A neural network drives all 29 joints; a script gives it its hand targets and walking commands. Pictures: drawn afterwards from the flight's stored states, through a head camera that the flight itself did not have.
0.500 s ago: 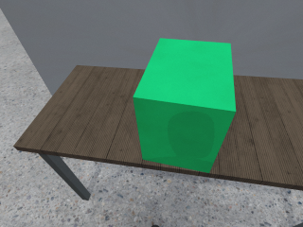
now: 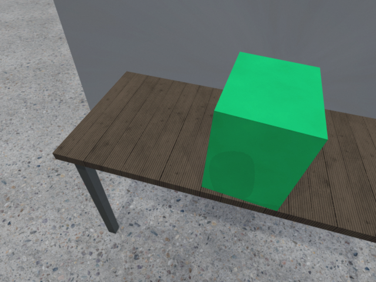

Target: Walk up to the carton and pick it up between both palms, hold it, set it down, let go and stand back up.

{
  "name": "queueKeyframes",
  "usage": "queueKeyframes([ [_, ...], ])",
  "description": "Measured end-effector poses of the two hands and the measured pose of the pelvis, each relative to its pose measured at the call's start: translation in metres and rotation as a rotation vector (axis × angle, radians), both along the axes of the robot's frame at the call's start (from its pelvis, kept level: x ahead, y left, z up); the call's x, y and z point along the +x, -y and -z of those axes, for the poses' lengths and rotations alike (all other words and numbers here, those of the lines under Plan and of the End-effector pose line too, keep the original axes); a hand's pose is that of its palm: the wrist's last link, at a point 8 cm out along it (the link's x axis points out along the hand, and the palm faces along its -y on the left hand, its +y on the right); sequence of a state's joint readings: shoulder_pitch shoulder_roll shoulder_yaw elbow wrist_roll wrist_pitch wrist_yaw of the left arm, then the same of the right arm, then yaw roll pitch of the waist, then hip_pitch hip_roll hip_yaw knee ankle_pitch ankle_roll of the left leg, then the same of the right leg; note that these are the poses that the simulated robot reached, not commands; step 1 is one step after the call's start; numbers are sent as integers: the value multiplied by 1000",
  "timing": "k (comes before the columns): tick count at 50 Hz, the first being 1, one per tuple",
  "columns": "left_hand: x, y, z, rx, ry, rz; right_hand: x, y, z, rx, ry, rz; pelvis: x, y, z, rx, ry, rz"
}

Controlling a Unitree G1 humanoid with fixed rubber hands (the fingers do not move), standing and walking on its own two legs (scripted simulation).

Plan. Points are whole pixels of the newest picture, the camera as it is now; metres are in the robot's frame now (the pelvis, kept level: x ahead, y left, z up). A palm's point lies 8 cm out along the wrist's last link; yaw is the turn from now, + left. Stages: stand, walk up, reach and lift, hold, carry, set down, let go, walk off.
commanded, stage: walk up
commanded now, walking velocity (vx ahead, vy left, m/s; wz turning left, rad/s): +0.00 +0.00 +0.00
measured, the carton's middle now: (258, 129) +0.50 -0.17 +0.04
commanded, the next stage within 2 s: none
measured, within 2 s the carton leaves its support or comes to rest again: neither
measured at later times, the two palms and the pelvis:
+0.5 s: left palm out of the picture -0.05 +0.24 -0.15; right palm out of the picture -0.06 -0.18 -0.14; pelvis -0.01 +0.03 +0.00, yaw +0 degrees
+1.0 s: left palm out of the picture +0.05 +0.13 -0.11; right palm out of the picture -0.08 -0.35 -0.17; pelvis -0.04 -0.11 -0.01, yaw -1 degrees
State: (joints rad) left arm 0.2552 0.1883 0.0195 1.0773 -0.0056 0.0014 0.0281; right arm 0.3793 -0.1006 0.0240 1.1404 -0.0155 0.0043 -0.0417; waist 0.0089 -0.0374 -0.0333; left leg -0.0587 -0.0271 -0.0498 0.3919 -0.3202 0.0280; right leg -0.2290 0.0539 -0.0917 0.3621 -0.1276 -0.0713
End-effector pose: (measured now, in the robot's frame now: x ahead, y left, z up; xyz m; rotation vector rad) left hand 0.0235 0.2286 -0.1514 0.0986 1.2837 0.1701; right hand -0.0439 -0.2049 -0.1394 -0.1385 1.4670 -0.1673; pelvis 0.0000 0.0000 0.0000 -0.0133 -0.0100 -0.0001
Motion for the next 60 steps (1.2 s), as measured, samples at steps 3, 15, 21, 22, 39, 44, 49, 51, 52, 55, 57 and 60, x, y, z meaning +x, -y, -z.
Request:
queueKeyframes([
  [3,-16,-1,1,-18,-16,-10,10,-10,2,4,45,-35,-4,-9,0,3,21,11],
  [15,-82,-8,-3,-25,-215,-7,-14,-38,7,55,8,1,-17,-28,-1,14,11,15],
  [21,-83,-4,0,-39,-233,-9,-23,-34,3,36,-28,8,-12,-28,-1,14,7,13],
  [22,-80,-3,0,-41,-227,-9,-22,-34,3,34,-28,8,-11,-29,-1,13,7,13],
  [39,23,9,3,65,-68,72,-27,84,-21,-171,9,51,-29,40,2,-55,-37,25],
  [44,61,58,-8,94,79,84,-49,122,8,-109,-63,46,-39,78,15,16,-41,30],
  [49,34,99,-34,139,60,99,-38,148,36,-17,-20,46,-40,101,10,25,-18,9],
  [51,16,107,-43,142,24,83,-27,152,28,21,14,62,-32,113,0,73,-13,17],
  [52,10,111,-45,141,16,80,-19,154,24,32,34,64,-30,119,-3,83,-9,19],
  [55,1,130,-42,113,31,57,1,165,13,32,76,30,-29,135,-9,81,5,2],
  [57,-5,144,-36,79,41,46,8,172,9,18,87,16,-31,142,-8,70,14,1],
  [60,-22,155,-26,64,10,40,11,179,10,3,86,24,-32,146,-5,34,16,1],
])
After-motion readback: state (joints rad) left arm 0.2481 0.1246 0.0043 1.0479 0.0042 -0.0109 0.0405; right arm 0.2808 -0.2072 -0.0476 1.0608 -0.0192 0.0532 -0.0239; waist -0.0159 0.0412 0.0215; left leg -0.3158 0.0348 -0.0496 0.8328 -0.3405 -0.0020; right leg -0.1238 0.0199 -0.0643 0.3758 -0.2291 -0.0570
